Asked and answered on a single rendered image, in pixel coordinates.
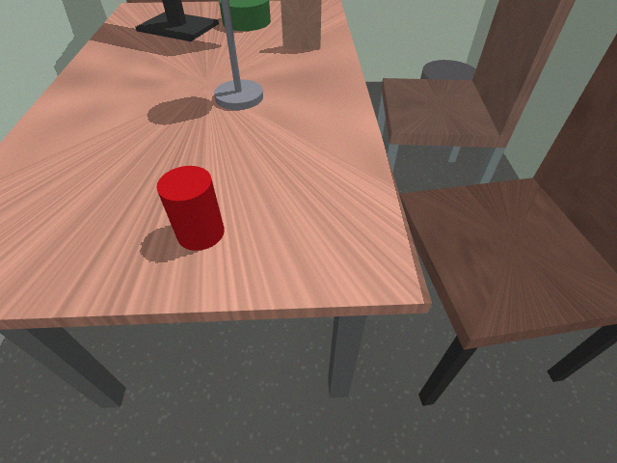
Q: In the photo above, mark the chair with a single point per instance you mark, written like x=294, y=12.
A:
x=533, y=257
x=482, y=112

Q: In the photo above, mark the desk lamp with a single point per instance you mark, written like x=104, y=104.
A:
x=237, y=94

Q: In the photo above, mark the table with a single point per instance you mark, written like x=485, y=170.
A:
x=314, y=224

